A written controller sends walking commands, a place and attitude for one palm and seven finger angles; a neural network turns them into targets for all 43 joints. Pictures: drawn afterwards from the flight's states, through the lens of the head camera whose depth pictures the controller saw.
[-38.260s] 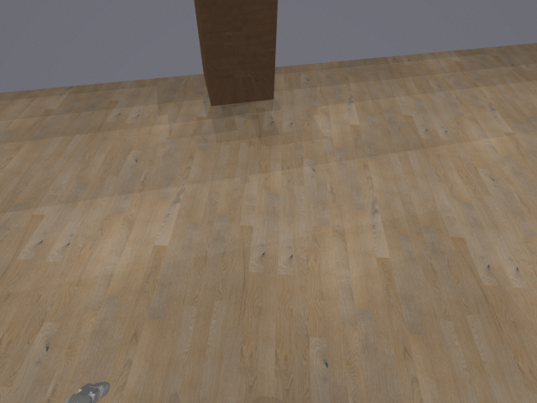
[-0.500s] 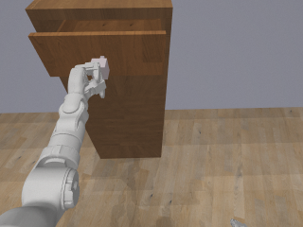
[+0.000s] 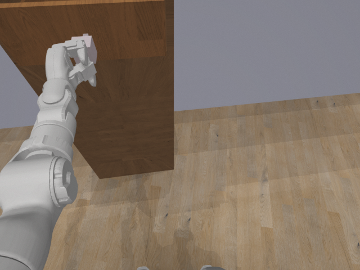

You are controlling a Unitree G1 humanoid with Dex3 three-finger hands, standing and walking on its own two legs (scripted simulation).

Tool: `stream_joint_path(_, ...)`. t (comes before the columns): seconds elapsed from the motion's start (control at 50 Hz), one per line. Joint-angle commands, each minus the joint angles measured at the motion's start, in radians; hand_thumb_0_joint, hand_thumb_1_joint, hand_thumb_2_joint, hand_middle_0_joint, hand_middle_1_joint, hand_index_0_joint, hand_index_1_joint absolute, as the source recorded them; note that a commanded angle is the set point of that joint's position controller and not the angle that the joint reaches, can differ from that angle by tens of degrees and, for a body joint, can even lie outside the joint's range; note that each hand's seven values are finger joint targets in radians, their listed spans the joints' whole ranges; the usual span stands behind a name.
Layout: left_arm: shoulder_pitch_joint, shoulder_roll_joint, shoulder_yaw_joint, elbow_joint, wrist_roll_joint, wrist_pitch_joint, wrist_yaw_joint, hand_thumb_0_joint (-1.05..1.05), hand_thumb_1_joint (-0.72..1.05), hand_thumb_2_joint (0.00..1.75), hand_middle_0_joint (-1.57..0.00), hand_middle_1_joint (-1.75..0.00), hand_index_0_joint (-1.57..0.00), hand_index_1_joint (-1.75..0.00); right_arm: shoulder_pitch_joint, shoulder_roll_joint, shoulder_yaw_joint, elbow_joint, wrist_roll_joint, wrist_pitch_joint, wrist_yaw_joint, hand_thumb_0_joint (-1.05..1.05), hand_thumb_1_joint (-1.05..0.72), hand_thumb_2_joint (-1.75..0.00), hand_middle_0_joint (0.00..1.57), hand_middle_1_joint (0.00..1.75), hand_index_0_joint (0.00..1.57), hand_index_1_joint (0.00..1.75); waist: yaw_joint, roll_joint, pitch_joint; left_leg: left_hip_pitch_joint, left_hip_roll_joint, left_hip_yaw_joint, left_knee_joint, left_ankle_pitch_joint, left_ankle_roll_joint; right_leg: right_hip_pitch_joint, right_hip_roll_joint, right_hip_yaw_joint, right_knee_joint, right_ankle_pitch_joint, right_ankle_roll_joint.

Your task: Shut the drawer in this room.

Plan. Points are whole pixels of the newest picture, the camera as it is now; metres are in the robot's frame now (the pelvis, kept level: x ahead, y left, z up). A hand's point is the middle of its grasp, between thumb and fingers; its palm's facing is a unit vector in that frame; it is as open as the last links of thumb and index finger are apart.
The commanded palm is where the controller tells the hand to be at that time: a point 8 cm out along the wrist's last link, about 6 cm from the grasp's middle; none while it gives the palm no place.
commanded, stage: push the drawer shut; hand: left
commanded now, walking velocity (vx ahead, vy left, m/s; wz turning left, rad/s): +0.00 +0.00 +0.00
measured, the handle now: (84, 45) +0.60 +0.18 +0.15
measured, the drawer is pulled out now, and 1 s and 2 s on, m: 0.03 0.00 0.00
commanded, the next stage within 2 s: pull the fist back off the drawer in 0.46 s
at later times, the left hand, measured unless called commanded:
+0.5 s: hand (86, 57) +0.55 +0.16 +0.16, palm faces +0.08 -1.00 -0.01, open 2.9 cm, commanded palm +0.57 +0.20 +0.15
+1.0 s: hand (87, 58) +0.55 +0.16 +0.15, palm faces +0.07 -1.00 +0.00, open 2.8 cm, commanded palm +0.53 +0.20 +0.15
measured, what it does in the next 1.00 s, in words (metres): stands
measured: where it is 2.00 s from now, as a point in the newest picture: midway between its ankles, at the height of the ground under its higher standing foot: outside the picture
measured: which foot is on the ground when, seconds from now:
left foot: down 0.00-1.00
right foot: down 0.00-1.00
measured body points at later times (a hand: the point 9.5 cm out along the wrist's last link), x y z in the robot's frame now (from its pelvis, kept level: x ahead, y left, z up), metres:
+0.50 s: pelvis +0.01 +0.01 -0.01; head +0.10 +0.01 +0.43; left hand +0.54 +0.22 +0.16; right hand -0.02 -0.26 -0.12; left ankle +0.02 +0.10 -0.72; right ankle +0.00 -0.10 -0.72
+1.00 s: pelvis +0.00 +0.01 -0.01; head +0.10 +0.02 +0.43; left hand +0.54 +0.22 +0.16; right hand -0.04 -0.25 -0.12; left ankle +0.02 +0.10 -0.72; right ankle +0.00 -0.10 -0.72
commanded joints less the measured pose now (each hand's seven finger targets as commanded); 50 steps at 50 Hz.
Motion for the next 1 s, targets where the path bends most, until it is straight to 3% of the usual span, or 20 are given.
stream_joint_path(0.0, -0.630, 0.245, 0.022, -0.199, 0.006, -0.062, 0.009, 0.00, 0.90, 0.90, -1.40, -1.60, -1.40, -1.60, 0.120, -0.161, -0.049, -0.063, -0.005, -0.024, -0.010, 0.00, -0.90, -0.90, 0.20, 0.30, 0.20, 0.30, -0.059, 0.013, -0.351, 0.220, -0.003, -0.056, -0.057, 0.056, 0.022, 0.025, 0.004, 0.068, -0.107, 0.108, 0.030)
stream_joint_path(0.08, -0.673, 0.294, 0.046, -0.196, 0.021, -0.065, 0.007, 0.00, 0.90, 0.90, -1.40, -1.60, -1.40, -1.60, 0.146, -0.167, -0.051, -0.058, -0.013, -0.016, -0.007, 0.00, -0.90, -0.90, 0.20, 0.30, 0.20, 0.30, -0.068, 0.038, -0.396, 0.231, -0.002, -0.056, -0.037, 0.103, 0.022, 0.025, 0.005, 0.069, -0.095, 0.153, 0.031)
stream_joint_path(0.12, -0.682, 0.291, 0.052, -0.189, 0.027, -0.066, 0.007, 0.00, 0.90, 0.90, -1.40, -1.60, -1.40, -1.60, 0.164, -0.168, -0.054, -0.054, -0.019, -0.010, -0.003, 0.00, -0.90, -0.90, 0.20, 0.30, 0.20, 0.30, -0.070, 0.044, -0.420, 0.256, -0.003, -0.059, -0.024, 0.154, 0.023, 0.020, 0.009, 0.064, -0.086, 0.196, 0.028)
stream_joint_path(0.18, -0.707, 0.282, 0.038, -0.160, 0.034, -0.056, 0.008, 0.00, 0.90, 0.90, -1.40, -1.60, -1.40, -1.60, 0.177, -0.170, -0.053, -0.049, -0.022, 0.000, 0.003, 0.00, -0.90, -0.90, 0.20, 0.30, 0.20, 0.30, -0.086, 0.064, -0.392, 0.252, 0.001, -0.062, -0.021, 0.153, 0.020, -0.017, 0.011, 0.060, -0.086, 0.185, 0.030)
stream_joint_path(0.22, -0.706, 0.334, 0.085, -0.155, 0.040, -0.058, 0.013, 0.00, 0.90, 0.90, -1.40, -1.60, -1.40, -1.60, 0.193, -0.177, -0.054, -0.051, -0.030, 0.008, 0.004, 0.00, -0.90, -0.90, 0.20, 0.30, 0.20, 0.30, -0.079, 0.043, -0.418, 0.252, 0.000, -0.066, -0.008, 0.192, 0.023, -0.001, 0.014, 0.059, -0.076, 0.220, 0.028)
stream_joint_path(0.24, -0.719, 0.328, 0.075, -0.163, 0.041, -0.057, 0.011, 0.00, 0.90, 0.90, -1.40, -1.60, -1.40, -1.60, 0.194, -0.176, -0.054, -0.055, -0.028, 0.011, 0.005, 0.00, -0.90, -0.90, 0.20, 0.30, 0.20, 0.30, -0.084, 0.042, -0.431, 0.253, 0.000, -0.064, -0.009, 0.192, 0.022, 0.002, 0.014, 0.059, -0.075, 0.224, 0.031)
stream_joint_path(0.28, -0.741, 0.317, 0.061, -0.150, 0.039, -0.053, 0.010, 0.00, 0.90, 0.90, -1.40, -1.60, -1.40, -1.60, 0.194, -0.174, -0.054, -0.050, -0.025, 0.015, 0.003, 0.00, -0.90, -0.90, 0.20, 0.30, 0.20, 0.30, -0.100, 0.027, -0.393, 0.229, 0.001, -0.060, -0.010, 0.162, 0.025, -0.010, 0.013, 0.062, -0.088, 0.204, 0.035)
stream_joint_path(0.32, -0.755, 0.280, 0.033, -0.145, 0.037, -0.051, 0.011, 0.00, 0.90, 0.90, -1.40, -1.60, -1.40, -1.60, 0.197, -0.173, -0.051, -0.045, -0.024, 0.015, 0.003, 0.00, -0.90, -0.90, 0.20, 0.30, 0.20, 0.30, -0.109, 0.051, -0.354, 0.231, 0.004, -0.065, -0.014, 0.138, 0.023, -0.050, 0.013, 0.057, -0.093, 0.167, 0.031)
stream_joint_path(0.38, -0.785, 0.274, 0.020, -0.161, 0.037, -0.058, 0.016, 0.00, 0.90, 0.90, -1.40, -1.60, -1.40, -1.60, 0.200, -0.179, -0.052, -0.036, -0.027, 0.010, 0.004, 0.00, -0.90, -0.90, 0.20, 0.30, 0.20, 0.30, -0.116, 0.096, -0.376, 0.270, 0.013, -0.081, -0.014, 0.134, 0.017, -0.091, 0.014, 0.050, -0.089, 0.130, 0.030)
stream_joint_path(0.42, -0.802, 0.251, 0.001, -0.172, 0.033, -0.065, 0.018, 0.00, 0.90, 0.90, -1.40, -1.60, -1.40, -1.60, 0.202, -0.178, -0.051, -0.031, -0.028, 0.006, 0.002, 0.00, -0.90, -0.90, 0.20, 0.30, 0.20, 0.30, -0.125, 0.097, -0.388, 0.288, 0.016, -0.086, -0.010, 0.141, 0.018, -0.103, 0.015, 0.048, -0.086, 0.129, 0.030)
stream_joint_path(0.46, -0.790, 0.283, 0.020, -0.133, 0.033, -0.058, 0.021, 0.00, 0.90, 0.90, -1.40, -1.60, -1.40, -1.60, 0.204, -0.185, -0.048, -0.027, -0.026, 0.001, 0.001, 0.00, -0.90, -0.90, 0.20, 0.30, 0.20, 0.30, -0.125, 0.081, -0.377, 0.266, 0.018, -0.089, -0.012, 0.107, 0.018, -0.113, 0.015, 0.049, -0.092, 0.096, 0.032)
stream_joint_path(0.52, -0.801, 0.269, 0.004, -0.131, 0.023, -0.051, 0.018, 0.00, 0.90, 0.90, -1.40, -1.60, -1.40, -1.60, 0.201, -0.191, -0.044, -0.022, -0.022, -0.007, -0.006, 0.00, -0.90, -0.90, 0.20, 0.30, 0.20, 0.30, -0.137, 0.062, -0.362, 0.244, 0.022, -0.088, -0.022, 0.061, 0.022, -0.118, 0.012, 0.051, -0.100, 0.064, 0.036)
stream_joint_path(0.58, -0.806, 0.270, 0.003, -0.127, 0.023, -0.047, 0.015, 0.00, 0.90, 0.90, -1.40, -1.60, -1.40, -1.60, 0.203, -0.190, -0.042, -0.022, -0.023, -0.016, -0.007, 0.00, -0.90, -0.90, 0.20, 0.30, 0.20, 0.30, -0.131, 0.094, -0.384, 0.246, 0.021, -0.090, -0.024, 0.053, 0.017, -0.117, 0.010, 0.048, -0.093, 0.052, 0.035)
stream_joint_path(0.66, -0.813, 0.276, 0.017, -0.134, 0.027, -0.053, 0.020, 0.00, 0.90, 0.90, -1.40, -1.60, -1.40, -1.60, 0.209, -0.190, -0.044, -0.027, -0.028, -0.019, -0.004, 0.00, -0.90, -0.90, 0.20, 0.30, 0.20, 0.30, -0.126, 0.085, -0.408, 0.262, 0.020, -0.100, -0.019, 0.065, 0.015, -0.121, 0.013, 0.042, -0.085, 0.054, 0.032)
stream_joint_path(0.72, -0.790, 0.264, 0.015, -0.119, 0.027, -0.052, 0.021, 0.00, 0.90, 0.90, -1.40, -1.60, -1.40, -1.60, 0.211, -0.189, -0.044, -0.028, -0.032, -0.017, -0.001, 0.00, -0.90, -0.90, 0.20, 0.30, 0.20, 0.30, -0.127, 0.072, -0.378, 0.246, 0.017, -0.099, -0.017, 0.061, 0.018, -0.125, 0.015, 0.042, -0.087, 0.054, 0.029)
stream_joint_path(0.76, -0.796, 0.292, 0.039, -0.134, 0.033, -0.056, 0.027, 0.00, 0.90, 0.90, -1.40, -1.60, -1.40, -1.60, 0.212, -0.190, -0.048, -0.033, -0.034, -0.015, 0.002, 0.00, -0.90, -0.90, 0.20, 0.30, 0.20, 0.30, -0.118, 0.071, -0.410, 0.246, 0.014, -0.097, -0.014, 0.069, 0.016, -0.104, 0.014, 0.045, -0.083, 0.062, 0.029)
stream_joint_path(0.8, -0.783, 0.268, 0.026, -0.127, 0.036, -0.056, 0.026, 0.00, 0.90, 0.90, -1.40, -1.60, -1.40, -1.60, 0.210, -0.186, -0.048, -0.037, -0.035, -0.013, 0.007, 0.00, -0.90, -0.90, 0.20, 0.30, 0.20, 0.30, -0.114, 0.087, -0.393, 0.251, 0.013, -0.100, -0.017, 0.063, 0.013, -0.116, 0.015, 0.039, -0.080, 0.054, 0.025)
stream_joint_path(0.84, -0.742, 0.284, 0.044, -0.121, 0.039, -0.058, 0.024, 0.00, 0.90, 0.90, -1.40, -1.60, -1.40, -1.60, 0.207, -0.184, -0.049, -0.044, -0.037, -0.006, 0.010, 0.00, -0.90, -0.90, 0.20, 0.30, 0.20, 0.30, -0.099, 0.093, -0.402, 0.258, 0.011, -0.095, -0.009, 0.083, 0.013, -0.104, 0.016, 0.041, -0.079, 0.070, 0.022)
stream_joint_path(0.88, -0.736, 0.250, 0.020, -0.128, 0.037, -0.056, 0.020, 0.00, 0.90, 0.90, -1.40, -1.60, -1.40, -1.60, 0.203, -0.182, -0.049, -0.050, -0.037, -0.004, 0.012, 0.00, -0.90, -0.90, 0.20, 0.30, 0.20, 0.30, -0.101, 0.082, -0.385, 0.248, 0.011, -0.095, -0.015, 0.065, 0.014, -0.106, 0.016, 0.040, -0.080, 0.059, 0.022)
stream_joint_path(0.98, -0.655, 0.267, 0.050, -0.136, 0.033, -0.050, 0.015, 0.00, 0.90, 0.90, -1.40, -1.60, -1.40, -1.60, 0.198, -0.180, -0.053, -0.069, -0.034, 0.005, 0.014, 0.00, -0.90, -0.90, 0.20, 0.30, 0.20, 0.30, -0.073, 0.050, -0.388, 0.237, 0.010, -0.085, -0.017, 0.085, 0.016, -0.066, 0.017, 0.041, -0.077, 0.084, 0.021)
